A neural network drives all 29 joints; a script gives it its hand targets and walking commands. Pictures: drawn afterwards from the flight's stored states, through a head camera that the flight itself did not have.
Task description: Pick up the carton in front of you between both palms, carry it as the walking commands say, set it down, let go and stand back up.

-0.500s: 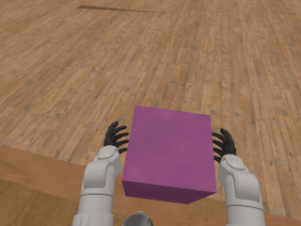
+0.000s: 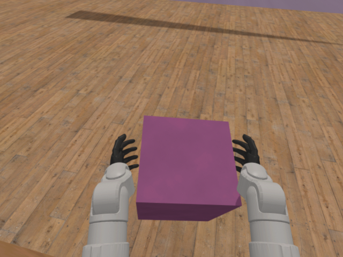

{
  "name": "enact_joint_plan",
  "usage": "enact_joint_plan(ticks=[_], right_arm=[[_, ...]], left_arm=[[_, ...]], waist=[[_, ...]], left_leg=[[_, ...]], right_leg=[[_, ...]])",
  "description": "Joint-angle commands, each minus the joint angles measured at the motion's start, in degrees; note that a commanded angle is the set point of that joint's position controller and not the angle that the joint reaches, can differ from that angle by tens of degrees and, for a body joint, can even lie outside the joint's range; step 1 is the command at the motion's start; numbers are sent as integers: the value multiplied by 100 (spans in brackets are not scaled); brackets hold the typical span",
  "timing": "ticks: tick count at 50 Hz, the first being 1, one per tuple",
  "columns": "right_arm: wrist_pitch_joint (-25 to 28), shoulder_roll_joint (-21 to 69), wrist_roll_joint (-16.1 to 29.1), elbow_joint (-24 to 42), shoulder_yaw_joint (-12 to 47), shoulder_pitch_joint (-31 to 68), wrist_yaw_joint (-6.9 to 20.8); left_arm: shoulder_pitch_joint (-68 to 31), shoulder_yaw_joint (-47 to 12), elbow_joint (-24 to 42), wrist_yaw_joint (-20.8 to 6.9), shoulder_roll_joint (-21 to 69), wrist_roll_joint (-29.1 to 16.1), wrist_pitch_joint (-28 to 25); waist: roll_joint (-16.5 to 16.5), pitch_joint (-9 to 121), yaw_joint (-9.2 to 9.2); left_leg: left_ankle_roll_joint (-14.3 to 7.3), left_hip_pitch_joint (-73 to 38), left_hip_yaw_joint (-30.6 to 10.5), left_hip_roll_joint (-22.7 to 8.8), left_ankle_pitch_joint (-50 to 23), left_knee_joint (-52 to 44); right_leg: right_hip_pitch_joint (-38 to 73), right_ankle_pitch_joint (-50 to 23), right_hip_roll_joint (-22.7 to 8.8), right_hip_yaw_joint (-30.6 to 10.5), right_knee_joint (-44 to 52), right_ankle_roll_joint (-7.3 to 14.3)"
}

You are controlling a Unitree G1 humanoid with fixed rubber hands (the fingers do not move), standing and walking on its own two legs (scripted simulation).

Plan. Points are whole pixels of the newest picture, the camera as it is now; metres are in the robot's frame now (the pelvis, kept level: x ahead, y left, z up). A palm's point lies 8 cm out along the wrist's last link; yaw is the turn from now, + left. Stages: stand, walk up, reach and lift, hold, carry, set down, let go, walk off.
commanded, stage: carry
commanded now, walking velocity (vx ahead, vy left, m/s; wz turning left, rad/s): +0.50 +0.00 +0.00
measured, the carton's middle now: (179, 174) +0.35 +0.02 +0.00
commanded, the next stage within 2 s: none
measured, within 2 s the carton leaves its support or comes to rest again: neither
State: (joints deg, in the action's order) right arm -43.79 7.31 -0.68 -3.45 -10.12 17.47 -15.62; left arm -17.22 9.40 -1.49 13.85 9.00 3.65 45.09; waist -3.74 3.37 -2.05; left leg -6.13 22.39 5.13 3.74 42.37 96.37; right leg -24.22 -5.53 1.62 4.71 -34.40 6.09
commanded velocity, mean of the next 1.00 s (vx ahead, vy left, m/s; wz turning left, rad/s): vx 0.50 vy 0.00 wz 0.00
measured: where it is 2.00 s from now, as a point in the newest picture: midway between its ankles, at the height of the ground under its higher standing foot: (176, 143)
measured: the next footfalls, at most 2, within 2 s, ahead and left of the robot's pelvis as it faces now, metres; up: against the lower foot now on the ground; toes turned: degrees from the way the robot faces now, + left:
left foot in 0.40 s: +0.53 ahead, +0.06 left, -0.17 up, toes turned +1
right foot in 0.82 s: +0.84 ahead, -0.11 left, -0.17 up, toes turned -5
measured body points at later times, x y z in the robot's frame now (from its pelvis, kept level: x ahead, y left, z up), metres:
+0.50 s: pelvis +0.41 +0.01 -0.20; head +0.43 +0.01 +0.25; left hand +0.76 +0.15 -0.12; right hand +0.75 -0.16 -0.12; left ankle +0.49 +0.06 -0.92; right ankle +0.21 -0.09 -0.69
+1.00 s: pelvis +0.75 -0.04 -0.17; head +0.79 -0.04 +0.28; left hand +1.07 +0.13 -0.12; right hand +1.09 -0.17 -0.11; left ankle +0.67 +0.07 -0.84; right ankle +0.79 -0.11 -0.92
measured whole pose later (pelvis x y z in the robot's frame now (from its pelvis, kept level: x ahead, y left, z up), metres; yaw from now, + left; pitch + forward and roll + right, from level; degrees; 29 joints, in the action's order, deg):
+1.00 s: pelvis +0.75 -0.04 -0.17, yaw +1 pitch +6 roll +2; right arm -48.9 9.5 -4.6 2.5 -9.9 17.9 -13.9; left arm -15.6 8.5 3.7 12.8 8.9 4.0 49.0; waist -1.7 1.6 -1.5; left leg 0.0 26.2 3.7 0.3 22.8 58.9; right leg -20.0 6.6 -0.5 6.6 -20.8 4.2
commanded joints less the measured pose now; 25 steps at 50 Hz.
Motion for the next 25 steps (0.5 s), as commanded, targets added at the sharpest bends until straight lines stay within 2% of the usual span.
enact_joint_plan(ticks=[1,2,3,4,5,6,7,8,9,10,11,12,13,14,16,17,18,19,20,21,22,23,24,25], right_arm=[[-231,3699,770,112,2836,2490,615],[-276,3581,629,63,2649,2410,572],[-328,3564,559,-101,2498,2486,529],[-336,3657,548,-106,2379,2200,535],[-350,3704,516,96,2398,2379,557],[-316,3942,574,138,2473,2996,606],[-271,4124,640,162,2575,3228,659],[-231,4326,687,222,2657,3369,735],[-178,4535,768,304,2790,3566,802],[-143,4649,844,352,2949,3772,846],[-119,4777,910,319,3049,3827,872],[-88,4804,950,380,3159,3729,905],[-70,4815,966,375,3157,3684,915],[-64,4770,989,451,3229,3609,913],[-108,4558,949,618,3321,3567,873],[-149,4393,921,583,3327,3462,848],[-213,4272,883,557,3243,3279,843],[-257,4130,801,516,3156,3056,828],[-326,3971,750,472,3084,2973,829],[-409,3809,722,390,3012,3051,811],[-471,3761,767,82,2997,2777,747],[-495,3838,880,28,3049,2411,719],[-490,3969,992,164,3086,2419,704],[-454,4267,1190,342,3303,2571,735]], left_arm=[[-2511,-3239,227,-425,3386,-1228,104],[-2767,-3422,332,-425,3583,-1411,157],[-2951,-3516,333,-451,3798,-1619,243],[-3213,-3640,463,-485,3898,-1843,244],[-3466,-3734,570,-549,4174,-1957,258],[-3828,-3749,457,-629,4406,-1950,279],[-3955,-3811,387,-710,4664,-2076,282],[-3968,-3817,334,-782,4843,-2079,265],[-3926,-3830,245,-841,5023,-2062,233],[-3894,-3886,243,-888,5174,-2081,192],[-3810,-3835,173,-904,5170,-2040,156],[-3688,-3850,167,-914,5176,-2043,120],[-3580,-3839,152,-909,5163,-2039,97],[-3451,-3834,186,-899,5074,-2021,75],[-3157,-3762,125,-870,4846,-1907,64],[-3013,-3728,93,-855,4694,-1845,92],[-2942,-3736,17,-827,4584,-1745,106],[-2888,-3711,8,-818,4515,-1668,151],[-2949,-3669,48,-794,4404,-1593,188],[-3103,-3558,78,-761,4344,-1473,234],[-3012,-3421,138,-698,4228,-1492,337],[-2741,-3334,201,-597,4055,-1461,387],[-2706,-3273,341,-532,4130,-1424,376],[-2762,-3134,501,-495,4178,-1342,311]], waist=[[-651,1487,-411],[-137,1535,-368],[783,1146,-348],[97,1813,-202],[276,1614,-140],[249,1355,-159],[172,1263,-196],[53,1546,-221],[64,1514,-235],[326,1226,-532],[155,1244,-700],[467,1235,-736],[325,1339,-732],[100,1371,-739],[-406,1423,-721],[-334,1398,-715],[-432,1518,-326],[-275,1782,93],[62,1843,374],[1014,1829,422],[1691,2383,573],[1540,2862,968],[1133,3268,985],[433,3171,895]], left_leg=[[360,3459,-586,163,-221,1308],[375,3587,-724,-188,-347,731],[387,3764,-856,-472,-1083,-434],[355,3626,-1188,-581,-1267,-650],[494,3253,-1242,-745,-2141,-1782],[560,2948,-1121,-692,-2075,-2588],[612,2551,-826,-641,-2270,-2659],[475,2434,-747,-683,-3406,-2282],[366,2701,-685,-683,-3676,-2451],[319,3605,-788,-723,-4487,-3646],[293,3789,-535,-517,-4825,-4139],[335,2939,-297,-451,-6031,-5245],[362,1905,-77,-248,-6707,-5935],[345,1113,87,-165,-7167,-6430],[290,146,208,-68,-7561,-6864],[267,73,165,-89,-7570,-7243],[164,-248,-152,-413,-7613,-7861],[185,-874,99,-385,-7477,-8183],[181,-1801,277,-493,-7399,-8321],[-189,-3520,-537,-1380,-8756,-6995],[-917,-5943,-2126,-2522,-10898,-5200],[-1146,-6163,-2791,-2546,-9471,-5447],[-1490,-5712,-3419,-2692,-6927,-5939],[-1409,-4718,-3567,-2448,-5481,-6411]], right_leg=[[3966,-3927,-1399,-2518,-440,863],[3517,-2010,-1633,-3200,-135,1145],[3096,-1406,-1305,-2917,-425,803],[2884,-704,-1921,-4117,-477,1387],[2084,-620,-1952,-4199,-167,1540],[1600,-428,-1847,-4107,2,1552],[1335,-934,-1666,-3718,140,1366],[1525,-1082,-1591,-3423,-305,1136],[1702,-690,-1379,-3115,-457,951],[2292,483,-641,-2773,-965,704],[2688,204,-419,-2625,-1144,640],[2097,690,-176,-2133,-1326,595],[1678,958,15,-1777,-1409,507],[1328,1046,70,-1438,-1533,437],[1193,1110,100,-1121,-2060,260],[1507,1050,111,-1110,-2388,191],[1874,671,-87,-1244,-3077,226],[2134,-494,-126,-1110,-3837,246],[1649,-507,-28,-754,-4989,74],[-337,3958,434,-591,-6392,-249],[-2919,5367,460,-906,-7400,-645],[-3564,4761,192,-1018,-7178,-561],[-3501,4401,64,-909,-6875,-447],[-3203,3696,-133,-985,-5969,-373]])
